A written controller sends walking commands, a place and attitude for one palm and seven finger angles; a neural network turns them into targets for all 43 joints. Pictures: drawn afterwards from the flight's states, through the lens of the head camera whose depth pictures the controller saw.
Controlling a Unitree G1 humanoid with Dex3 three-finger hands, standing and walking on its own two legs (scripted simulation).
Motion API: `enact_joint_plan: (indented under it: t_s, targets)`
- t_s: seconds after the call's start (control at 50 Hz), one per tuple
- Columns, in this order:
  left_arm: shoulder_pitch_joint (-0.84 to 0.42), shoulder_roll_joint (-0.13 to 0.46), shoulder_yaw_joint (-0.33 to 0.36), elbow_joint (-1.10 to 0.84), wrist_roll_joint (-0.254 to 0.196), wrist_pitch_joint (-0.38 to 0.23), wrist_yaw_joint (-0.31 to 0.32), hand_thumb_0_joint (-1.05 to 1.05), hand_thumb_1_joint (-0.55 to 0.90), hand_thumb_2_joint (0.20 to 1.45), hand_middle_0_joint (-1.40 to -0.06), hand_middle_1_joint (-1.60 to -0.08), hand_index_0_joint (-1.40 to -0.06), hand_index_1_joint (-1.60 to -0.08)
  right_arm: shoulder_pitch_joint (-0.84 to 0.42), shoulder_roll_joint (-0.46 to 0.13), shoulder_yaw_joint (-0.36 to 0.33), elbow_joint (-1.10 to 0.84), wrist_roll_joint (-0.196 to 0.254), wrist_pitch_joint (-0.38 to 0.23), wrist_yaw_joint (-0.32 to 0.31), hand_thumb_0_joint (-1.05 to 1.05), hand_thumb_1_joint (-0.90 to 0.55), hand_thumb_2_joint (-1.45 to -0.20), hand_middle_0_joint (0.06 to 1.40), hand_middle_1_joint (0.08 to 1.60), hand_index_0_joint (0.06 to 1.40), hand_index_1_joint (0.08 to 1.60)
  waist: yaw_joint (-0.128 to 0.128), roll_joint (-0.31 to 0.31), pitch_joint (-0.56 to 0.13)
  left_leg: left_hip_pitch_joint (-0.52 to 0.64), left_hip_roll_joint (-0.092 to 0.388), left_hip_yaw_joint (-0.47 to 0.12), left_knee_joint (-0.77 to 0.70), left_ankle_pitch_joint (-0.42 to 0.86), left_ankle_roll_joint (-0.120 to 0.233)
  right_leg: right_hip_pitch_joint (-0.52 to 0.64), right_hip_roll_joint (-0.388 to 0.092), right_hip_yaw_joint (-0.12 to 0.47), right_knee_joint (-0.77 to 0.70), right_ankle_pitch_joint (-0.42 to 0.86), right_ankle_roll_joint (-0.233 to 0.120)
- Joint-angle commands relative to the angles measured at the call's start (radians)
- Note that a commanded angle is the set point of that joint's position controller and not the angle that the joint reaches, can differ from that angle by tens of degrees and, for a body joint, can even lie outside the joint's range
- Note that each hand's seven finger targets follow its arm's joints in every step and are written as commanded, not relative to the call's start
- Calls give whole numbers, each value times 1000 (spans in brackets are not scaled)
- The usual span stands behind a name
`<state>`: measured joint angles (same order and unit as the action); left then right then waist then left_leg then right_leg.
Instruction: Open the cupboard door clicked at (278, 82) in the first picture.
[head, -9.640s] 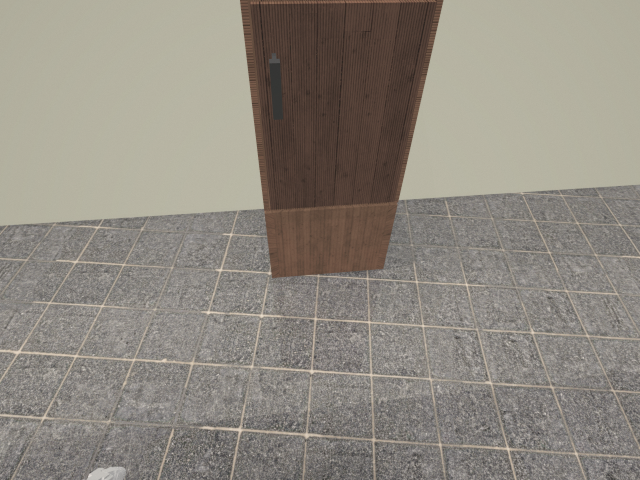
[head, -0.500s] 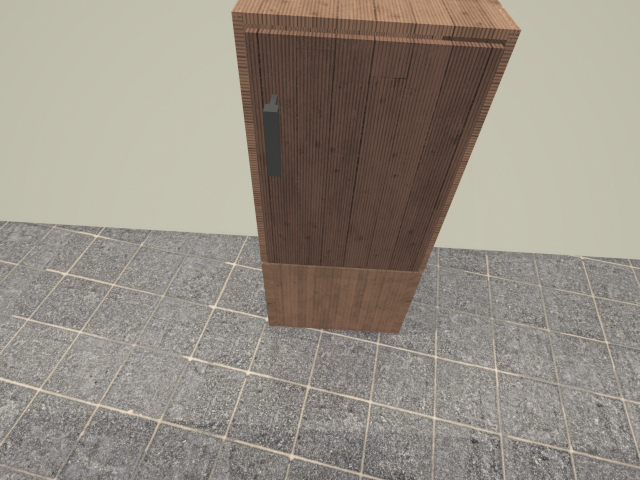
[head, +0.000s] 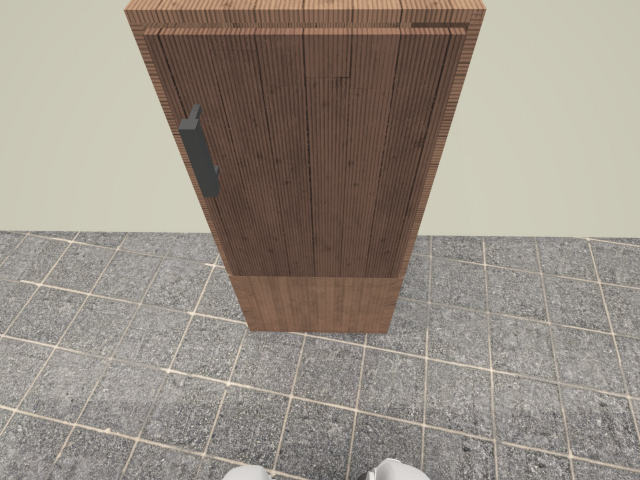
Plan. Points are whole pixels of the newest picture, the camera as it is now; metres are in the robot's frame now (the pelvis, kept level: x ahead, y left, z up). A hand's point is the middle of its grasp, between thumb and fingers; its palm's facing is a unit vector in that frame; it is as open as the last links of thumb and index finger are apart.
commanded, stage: come to a stop and stand still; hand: left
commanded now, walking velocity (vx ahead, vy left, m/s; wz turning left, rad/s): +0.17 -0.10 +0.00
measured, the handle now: (204, 152) +0.56 +0.21 +0.06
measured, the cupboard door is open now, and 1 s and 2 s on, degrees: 0 0 0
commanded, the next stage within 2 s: look again from close up in 1.08 s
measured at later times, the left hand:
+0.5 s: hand out of the picture +0.05 +0.16 -0.16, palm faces +0.06 -0.98 -0.20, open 7.4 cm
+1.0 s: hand out of the picture +0.11 +0.20 -0.14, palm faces -0.02 -0.97 -0.23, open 7.4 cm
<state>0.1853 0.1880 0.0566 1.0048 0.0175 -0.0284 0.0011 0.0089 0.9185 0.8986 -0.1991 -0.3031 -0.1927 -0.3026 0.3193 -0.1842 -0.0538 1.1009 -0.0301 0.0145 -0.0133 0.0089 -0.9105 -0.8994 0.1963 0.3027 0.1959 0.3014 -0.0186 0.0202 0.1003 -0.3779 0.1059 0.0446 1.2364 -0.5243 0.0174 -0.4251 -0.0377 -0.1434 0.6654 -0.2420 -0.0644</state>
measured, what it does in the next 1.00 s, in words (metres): steps on the spot: left foot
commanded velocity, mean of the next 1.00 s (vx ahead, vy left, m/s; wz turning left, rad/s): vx -0.07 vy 0.03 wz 0.00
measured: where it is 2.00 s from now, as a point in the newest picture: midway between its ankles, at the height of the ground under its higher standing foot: outside the picture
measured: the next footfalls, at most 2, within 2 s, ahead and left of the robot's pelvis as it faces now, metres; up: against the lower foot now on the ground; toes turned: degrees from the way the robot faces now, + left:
left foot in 0.20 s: +0.11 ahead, +0.09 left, +0.00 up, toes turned +5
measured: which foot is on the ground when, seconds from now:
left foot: up 0.00-0.18, down 0.20-1.00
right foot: down 0.00-1.00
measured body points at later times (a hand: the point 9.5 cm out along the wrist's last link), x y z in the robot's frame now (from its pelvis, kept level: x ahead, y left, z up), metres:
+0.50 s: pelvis +0.06 -0.02 +0.02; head +0.08 -0.02 +0.47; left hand +0.05 +0.21 -0.14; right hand +0.15 -0.24 -0.14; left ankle +0.07 +0.09 -0.72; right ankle +0.07 -0.09 -0.72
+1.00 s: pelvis +0.05 +0.02 +0.02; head +0.05 +0.00 +0.47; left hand +0.11 +0.25 -0.12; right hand +0.03 -0.19 -0.15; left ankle +0.07 +0.08 -0.72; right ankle +0.07 -0.09 -0.72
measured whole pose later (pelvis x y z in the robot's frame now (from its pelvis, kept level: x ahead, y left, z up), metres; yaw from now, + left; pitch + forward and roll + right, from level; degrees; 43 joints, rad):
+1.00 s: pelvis +0.05 +0.02 +0.02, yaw -2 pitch -1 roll +0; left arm 0.25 0.16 -0.01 1.01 0.01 -0.01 0.03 0.01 0.91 0.90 -0.20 -0.30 -0.20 -0.30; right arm 0.35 -0.14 0.02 1.04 -0.03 0.00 0.00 0.01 -0.91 -0.90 0.19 0.30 0.19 0.30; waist -0.02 0.03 0.01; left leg -0.21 -0.03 0.14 0.45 -0.23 0.08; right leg -0.25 -0.04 -0.11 0.49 -0.22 -0.02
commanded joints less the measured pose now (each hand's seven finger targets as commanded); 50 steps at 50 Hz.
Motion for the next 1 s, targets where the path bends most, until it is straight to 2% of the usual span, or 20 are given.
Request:
enact_joint_plan:
  t_s: [0.0, 0.08, 0.14, 0.16, 0.18, 0.2, 0.24, 0.36, 0.42, 0.48, 0.54, 0.56, 0.58, 0.6, 0.62, 0.66, 0.68, 0.72, 0.78, 0.98]
  targets:
    - [61, 94, 6, -25, 13, -10, 23, 0, 900, 900, -200, -300, -200, -300, 48, 4, 10, -73, -2, -10, 7, 0, -900, -900, 200, 300, 200, 300, -11, -121, -83, -3, 16, 28, -175, 81, -11, 16, -237, 252, -468, -117, -122]
    - [109, 87, -4, 14, 6, -9, 23, 0, 900, 900, -200, -300, -200, -300, 26, 35, 30, -73, 6, -22, -1, 0, -900, -900, 200, 300, 200, 300, 8, -54, -90, 81, -32, 59, -495, 128, -26, 101, -220, 269, -448, 59, -144]
    - [102, 58, -24, 29, -10, -11, 20, 0, 900, 900, -200, -300, -200, -300, 69, 26, 43, -41, 17, -34, -13, 0, -900, -900, 200, 300, 200, 300, -14, -12, -116, 282, -30, 20, -825, 341, -31, 102, -156, 208, -359, 151, -64]
    - [117, 34, -32, 32, -15, -8, 18, 0, 900, 900, -200, -300, -200, -300, 52, -23, 39, -46, 17, -42, -18, 0, -900, -900, 200, 300, 200, 300, 3, 87, -89, 274, 41, -59, -871, 458, -7, 100, -108, 171, -325, 150, -11]
    - [130, 21, -34, 32, -15, -4, 21, 0, 900, 900, -200, -300, -200, -300, 0, -53, 38, -69, 15, -40, -22, 0, -900, -900, 200, 300, 200, 300, 31, 99, -72, 184, 105, -104, -886, 534, 31, 171, -78, 151, -322, 137, 29]
    - [134, 25, -37, 33, -8, 4, 27, 0, 900, 900, -200, -300, -200, -300, -52, -59, 37, -85, 16, -33, -24, 0, -900, -900, 200, 300, 200, 300, 42, 81, -48, 130, 101, -94, -883, 524, 30, 206, -80, 148, -319, 137, 40]
    - [142, 56, -33, 43, -7, 12, 30, 0, 900, 900, -200, -300, -200, -300, -82, -54, 36, -90, 20, -30, -30, 0, -900, -900, 200, 300, 200, 300, 48, 150, -43, 137, 74, -73, -882, 597, 19, 237, -100, 161, -272, 242, 36]
    - [163, 85, -13, 21, 1, 20, 38, 0, 900, 900, -200, -300, -200, -300, -64, -72, 9, -127, 14, 0, -31, 0, -900, -900, 200, 300, 200, 300, 29, -46, -141, 207, 40, -34, -770, 585, 8, 229, -146, 186, -216, 405, 10]
    - [152, 96, -7, 5, 3, 25, 40, 0, 900, 900, -200, -300, -200, -300, -62, -53, 6, -132, 14, 13, -27, 0, -900, -900, 200, 300, 200, 300, 21, -119, -139, 178, -5, -7, -713, 428, -7, 203, -201, 240, -263, 363, -31]
    - [119, 91, -10, -3, 2, 26, 40, 0, 900, 900, -200, -300, -200, -300, -48, -30, 13, -117, 13, 14, -21, 0, -900, -900, 200, 300, 200, 300, 11, -121, -120, 194, -14, -12, -739, 356, -10, 158, -203, 240, -299, 236, -45]
    - [108, 70, -15, -3, -1, 27, 38, 0, 900, 900, -200, -300, -200, -300, -51, -36, 22, -102, 8, -1, -19, 0, -900, -900, 200, 300, 200, 300, 24, 3, -102, 181, 37, -66, -839, 413, 12, 169, -127, 178, -266, 125, -2]
    - [231, 93, -27, 23, 2, 16, 76, 0, 900, 900, -200, -300, -200, -300, -125, -116, -2, -167, 32, -13, -12, 0, -900, -900, 200, 300, 200, 300, 53, -7, -138, 174, 31, 16, -651, 339, -7, 207, -164, 254, -283, 476, 63]
    - [152, 154, -22, -33, 5, 2, 70, 0, 900, 900, -200, -300, -200, -300, -50, -46, 8, -183, 28, -2, -1, 0, -900, -900, 200, 300, 200, 300, -1, -66, -196, 91, -56, 20, -603, 153, -16, 260, -244, 337, -295, 318, -11]
    - [137, 151, -15, -53, 6, -5, 66, 0, 900, 900, -200, -300, -200, -300, -42, -41, 16, -185, 25, -2, 4, 0, -900, -900, 200, 300, 200, 300, 9, -67, -187, 80, -46, 1, -590, 108, -13, 230, -261, 343, -315, 174, -83]
    - [114, 148, -16, -66, 7, -6, 64, 0, 900, 900, -200, -300, -200, -300, -22, -31, 16, -181, 24, -4, 6, 0, -900, -900, 200, 300, 200, 300, -11, -9, -164, 115, -55, 2, -633, 148, -11, 179, -246, 313, -313, 114, -107]
    - [71, 123, -22, -72, -1, -3, 56, 0, 900, 900, -200, -300, -200, -300, 29, -27, 30, -166, 16, -16, 9, 0, -900, -900, 200, 300, 200, 300, -23, 49, -78, 165, -32, -30, -772, 266, 6, 93, -158, 210, -257, -2, -55]
    - [76, 105, -26, -73, -2, 7, 51, 0, 900, 900, -200, -300, -200, -300, 16, -46, 31, -176, 12, -17, 7, 0, -900, -900, 200, 300, 200, 300, -3, 67, -19, 105, 9, -81, -829, 249, 26, 73, -109, 186, -259, -118, -27]
    - [101, 83, -33, -67, 0, 21, 43, 0, 900, 900, -200, -300, -200, -300, -4, -78, 32, -186, 7, -20, 4, 0, -900, -900, 200, 300, 200, 300, 20, 53, 33, -14, 42, -158, -938, 107, 53, 131, -49, 144, -224, -137, 2]
    - [121, 70, -40, -54, -2, 19, 37, 0, 900, 900, -200, -300, -200, -300, 4, -90, 37, -178, 8, -32, 0, 0, -900, -900, 200, 300, 200, 300, 37, 10, -7, -27, 45, -164, -981, 101, 56, 228, -50, 130, -208, -52, 9]
    - [123, 51, -48, -17, -6, 10, 36, 0, 900, 900, -200, -300, -200, -300, 50, -66, 51, -96, 8, -41, -3, 0, -900, -900, 200, 300, 200, 300, 24, -36, -33, 58, 19, -117, -978, 159, 44, 226, -72, 158, -254, -12, 9]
